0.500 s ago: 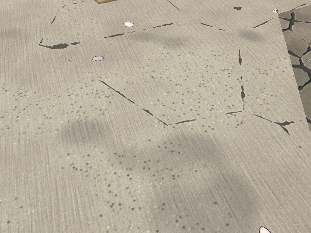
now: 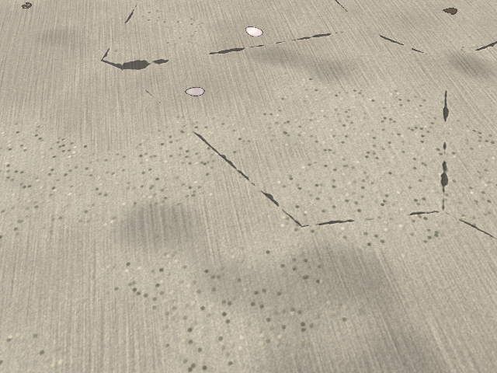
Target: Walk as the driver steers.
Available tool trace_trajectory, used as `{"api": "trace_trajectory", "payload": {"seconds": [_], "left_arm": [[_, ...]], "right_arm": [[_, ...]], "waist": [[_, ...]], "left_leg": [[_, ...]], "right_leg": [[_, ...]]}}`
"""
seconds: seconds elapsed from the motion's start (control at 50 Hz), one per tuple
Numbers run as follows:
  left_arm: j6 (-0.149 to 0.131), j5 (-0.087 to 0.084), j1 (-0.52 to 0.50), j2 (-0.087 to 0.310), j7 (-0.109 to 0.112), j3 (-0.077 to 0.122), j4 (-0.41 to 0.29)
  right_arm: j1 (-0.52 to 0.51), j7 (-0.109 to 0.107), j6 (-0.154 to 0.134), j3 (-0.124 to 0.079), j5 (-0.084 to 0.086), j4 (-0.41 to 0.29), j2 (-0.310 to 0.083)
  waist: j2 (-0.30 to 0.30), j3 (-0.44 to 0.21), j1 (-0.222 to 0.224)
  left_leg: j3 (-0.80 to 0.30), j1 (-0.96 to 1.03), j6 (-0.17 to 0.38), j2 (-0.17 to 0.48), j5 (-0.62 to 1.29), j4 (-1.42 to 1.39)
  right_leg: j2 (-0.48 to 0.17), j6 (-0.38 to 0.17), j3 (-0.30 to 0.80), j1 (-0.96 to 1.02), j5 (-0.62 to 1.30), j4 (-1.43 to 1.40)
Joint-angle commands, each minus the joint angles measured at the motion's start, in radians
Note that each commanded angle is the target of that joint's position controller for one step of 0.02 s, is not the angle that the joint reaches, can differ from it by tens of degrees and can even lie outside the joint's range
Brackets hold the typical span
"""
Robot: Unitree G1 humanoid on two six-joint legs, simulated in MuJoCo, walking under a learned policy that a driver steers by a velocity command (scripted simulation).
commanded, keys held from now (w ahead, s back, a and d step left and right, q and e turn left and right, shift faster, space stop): w+q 0.48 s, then w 0.52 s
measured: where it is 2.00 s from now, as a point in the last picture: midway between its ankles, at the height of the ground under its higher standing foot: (193, 181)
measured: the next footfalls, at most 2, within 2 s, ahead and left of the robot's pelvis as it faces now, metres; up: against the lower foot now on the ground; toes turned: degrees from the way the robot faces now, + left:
left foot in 0.12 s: +0.27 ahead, +0.12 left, +0.00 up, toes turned +6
right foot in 0.62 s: +0.58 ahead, -0.02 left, +0.00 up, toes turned +20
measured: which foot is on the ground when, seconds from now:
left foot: up 0.00-0.10, down 0.12-0.64, up 0.66-1.00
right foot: down 0.00-0.14, up 0.16-0.60, down 0.62-1.00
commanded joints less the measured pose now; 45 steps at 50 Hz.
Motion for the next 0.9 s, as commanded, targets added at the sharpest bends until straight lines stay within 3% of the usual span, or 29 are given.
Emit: {"api": "trace_trajectory", "payload": {"seconds": [0.02, 0.06, 0.08, 0.1, 0.12, 0.14, 0.16, 0.18, 0.2, 0.22, 0.24, 0.28, 0.34, 0.38, 0.44, 0.52, 0.56, 0.58, 0.6, 0.62, 0.64, 0.66, 0.68, 0.7, 0.72, 0.74, 0.78, 0.84, 0.9], "left_arm": [[-0.004, -0.006, 0.043, 0.165, 0.008, 0.036, -0.022], [0.003, 0.000, 0.012, 0.195, 0.011, 0.046, -0.039], [0.012, 0.007, -0.002, 0.210, 0.014, 0.051, -0.048], [0.022, 0.011, -0.030, 0.220, 0.016, 0.053, -0.063], [0.022, 0.013, -0.048, 0.220, 0.017, 0.049, -0.090], [-0.004, 0.021, 0.056, 0.089, -0.006, 0.009, -0.131], [-0.056, -0.005, 0.023, 0.089, -0.025, 0.003, -0.129], [-0.082, -0.043, -0.101, 0.166, -0.030, 0.026, -0.181], [-0.095, -0.046, -0.174, 0.191, -0.022, 0.030, -0.210], [-0.093, -0.030, -0.201, 0.201, -0.010, 0.042, -0.212], [-0.077, -0.017, -0.180, 0.201, -0.001, 0.052, -0.216], [-0.046, -0.004, -0.158, 0.170, 0.006, 0.055, -0.232], [-0.025, 0.017, -0.268, 0.163, 0.017, 0.057, -0.288], [-0.026, 0.014, -0.373, 0.153, 0.018, 0.054, -0.323], [-0.036, 0.002, -0.491, 0.136, 0.004, 0.045, -0.360], [-0.051, -0.009, -0.542, 0.171, -0.020, 0.049, -0.392], [-0.065, -0.008, -0.524, 0.192, -0.031, 0.054, -0.396], [-0.071, -0.006, -0.478, 0.200, -0.033, 0.058, -0.387], [-0.075, 0.001, -0.380, 0.228, -0.029, 0.072, -0.361], [-0.078, 0.014, -0.222, 0.278, -0.023, 0.086, -0.340], [-0.064, 0.020, -0.066, 0.375, -0.023, 0.117, -0.296], [-0.055, -0.004, -0.037, 0.305, -0.034, 0.105, -0.274], [-0.053, -0.013, -0.105, 0.226, -0.035, 0.082, -0.293], [-0.044, -0.007, -0.182, 0.202, -0.035, 0.069, -0.312], [-0.039, -0.003, -0.230, 0.183, -0.038, 0.060, -0.316], [-0.040, 0.004, -0.253, 0.168, -0.040, 0.053, -0.316], [-0.041, 0.003, -0.246, 0.171, -0.044, 0.053, -0.304], [-0.041, -0.004, -0.197, 0.216, -0.035, 0.065, -0.277], [-0.027, -0.013, -0.159, 0.227, -0.026, 0.066, -0.258]], "right_arm": [[-0.154, 0.024, -0.016, 0.004, 0.004, -0.103, -0.037], [-0.110, 0.034, -0.020, -0.012, 0.001, -0.107, -0.071], [-0.024, 0.036, -0.018, -0.030, 0.003, -0.089, -0.104], [0.135, 0.035, -0.014, -0.056, 0.004, -0.044, -0.148], [0.282, 0.026, -0.005, -0.084, 0.002, -0.009, -0.205], [0.397, 0.018, -0.002, -0.105, -0.016, 0.002, -0.306], [0.394, 0.010, 0.001, -0.086, -0.024, 0.011, -0.254], [0.327, 0.008, -0.007, -0.072, -0.023, 0.002, -0.199], [0.227, 0.010, -0.016, -0.059, -0.017, -0.025, -0.164], [0.153, 0.015, -0.022, -0.047, -0.022, -0.046, -0.133], [0.112, 0.015, -0.025, -0.040, -0.031, -0.062, -0.118], [0.109, 0.008, -0.023, -0.039, -0.025, -0.068, -0.123], [0.180, -0.019, -0.025, -0.049, -0.022, -0.061, -0.167], [0.233, -0.032, -0.019, -0.052, -0.017, -0.058, -0.178], [0.285, -0.041, -0.009, -0.055, -0.009, -0.055, -0.187], [0.340, -0.049, 0.004, -0.052, -0.004, -0.041, -0.171], [0.344, -0.053, 0.010, -0.053, -0.013, -0.041, -0.174], [0.336, -0.054, 0.014, -0.052, -0.016, -0.045, -0.172], [0.328, -0.051, 0.014, -0.044, -0.021, -0.054, -0.152], [0.312, -0.044, 0.010, -0.027, -0.032, -0.074, -0.115], [0.459, -0.039, -0.007, -0.008, -0.008, -0.073, -0.051], [0.469, -0.038, -0.015, -0.010, 0.008, -0.066, -0.100], [0.360, -0.038, -0.017, -0.029, 0.016, -0.081, -0.184], [0.277, -0.039, -0.016, -0.028, 0.003, -0.101, -0.180], [0.235, -0.038, -0.015, -0.028, -0.016, -0.115, -0.164], [0.234, -0.036, -0.012, -0.032, -0.025, -0.118, -0.152], [0.258, -0.034, -0.003, -0.025, -0.022, -0.113, -0.111], [0.186, -0.036, -0.002, -0.015, -0.030, -0.145, -0.088], [0.086, -0.029, -0.009, -0.006, -0.028, -0.174, -0.069]], "waist": [[-0.103, 0.155, -0.021], [-0.135, 0.080, -0.071], [-0.161, 0.010, -0.120], [-0.171, -0.080, -0.201], [-0.132, -0.155, -0.269], [0.135, -0.318, -0.198], [0.137, -0.414, -0.198], [0.117, -0.253, -0.196], [0.018, -0.148, -0.157], [-0.068, -0.088, -0.110], [-0.064, -0.066, -0.064], [-0.024, -0.038, -0.029], [0.004, 0.010, -0.050], [0.016, 0.024, -0.088], [0.042, 0.019, -0.137], [0.052, -0.001, -0.154], [0.073, -0.009, -0.136], [0.087, -0.022, -0.107], [0.084, -0.079, -0.060], [0.024, -0.209, 0.013], [-0.255, -0.356, -0.009], [-0.320, -0.338, 0.001], [-0.189, -0.177, 0.011], [-0.096, -0.091, -0.008], [-0.069, -0.023, -0.033], [-0.090, -0.008, -0.061], [-0.122, -0.013, -0.079], [-0.104, -0.003, -0.068], [-0.105, 0.006, -0.038]], "left_leg": [[0.019, 0.003, 0.046, -0.030, 0.004, -0.081], [0.055, 0.116, 0.088, -0.088, -0.066, -0.074], [0.073, 0.221, 0.108, -0.126, -0.103, -0.060], [0.089, 0.417, 0.133, -0.170, -0.103, -0.081], [-0.027, 0.693, 0.169, -0.120, -0.110, -0.094], [-0.587, 1.097, 0.362, 0.170, -0.325, -0.157], [-0.921, 1.146, 0.390, 0.260, -0.407, -0.378], [-0.782, 1.037, 0.318, 0.215, -0.376, -0.403], [-0.628, 0.855, 0.279, 0.179, -0.261, -0.416], [-0.519, 0.687, 0.258, 0.137, -0.149, -0.433], [-0.436, 0.566, 0.246, 0.101, -0.081, -0.453], [-0.368, 0.439, 0.248, 0.064, -0.045, -0.485], [-0.299, 0.344, 0.246, 0.027, -0.027, -0.513], [-0.286, 0.353, 0.216, 0.001, -0.070, -0.503], [-0.288, 0.381, 0.177, -0.013, -0.120, -0.472], [-0.375, 0.528, 0.164, 0.046, -0.148, -0.374], [-0.414, 0.591, 0.152, 0.079, -0.092, -0.316], [-0.415, 0.605, 0.140, 0.073, -0.028, -0.275], [-0.391, 0.599, 0.118, 0.026, 0.085, -0.173], [-0.325, 0.497, 0.085, -0.029, 0.039, 0.072], [-0.195, 0.136, 0.003, -0.178, -0.262, 0.423], [-0.222, -0.051, -0.001, -0.165, -0.595, 0.570], [-0.248, -0.120, 0.010, -0.112, -0.525, 0.631], [-0.201, -0.101, 0.011, -0.066, -0.441, 0.614], [-0.174, -0.080, 0.007, -0.033, -0.384, 0.548], [-0.163, -0.031, 0.005, 0.002, -0.344, 0.490], [-0.125, 0.028, -0.008, 0.016, -0.310, 0.429], [-0.100, -0.013, -0.035, 0.030, -0.210, 0.282], [-0.074, 0.018, -0.042, 0.016, -0.050, 0.081]], "right_leg": [[-0.287, -0.112, 0.023, -0.076, 0.513, -0.023], [-0.302, -0.090, -0.016, -0.009, 0.879, 0.105], [-0.300, -0.075, -0.033, 0.014, 1.053, 0.230], [-0.275, -0.052, -0.062, -0.027, 1.134, 0.436], [-0.241, -0.018, -0.067, -0.236, 0.978, 0.699], [-0.057, 0.049, -0.031, -0.682, 0.279, 1.161], [0.019, 0.026, 0.173, -0.822, -0.192, 1.330], [-0.042, -0.005, 0.215, -0.925, -0.141, 1.351], [-0.094, -0.019, 0.202, -0.906, -0.048, 1.280], [-0.128, -0.016, 0.187, -0.848, -0.002, 1.202], [-0.160, -0.011, 0.191, -0.765, 0.021, 1.141], [-0.180, 0.014, 0.177, -0.700, 0.022, 1.043], [-0.164, 0.065, 0.141, -0.720, 0.158, 0.846], [-0.136, 0.075, 0.139, -0.731, 0.300, 0.664], [-0.078, 0.077, 0.126, -0.672, 0.430, 0.449], [-0.065, 0.064, 0.153, -0.662, 0.402, 0.345], [-0.064, 0.036, 0.146, -0.628, 0.320, 0.323], [-0.055, 0.014, 0.126, -0.565, 0.291, 0.294], [-0.054, -0.021, 0.118, -0.422, 0.281, 0.271], [-0.183, -0.091, 0.238, -0.178, 0.284, 0.308], [-0.394, -0.264, 0.636, 0.213, 0.155, 0.280], [-0.458, -0.283, 0.872, 0.240, -0.059, 0.161], [-0.419, -0.230, 0.759, 0.111, -0.140, 0.144], [-0.375, -0.197, 0.620, -0.031, -0.060, 0.126], [-0.333, -0.193, 0.532, -0.148, 0.043, 0.091], [-0.298, -0.179, 0.464, -0.218, 0.123, 0.068], [-0.254, -0.180, 0.369, -0.278, 0.238, 0.031], [-0.256, -0.200, 0.291, -0.273, 0.386, 0.001], [-0.224, -0.172, 0.208, -0.266, 0.425, -0.005]]}}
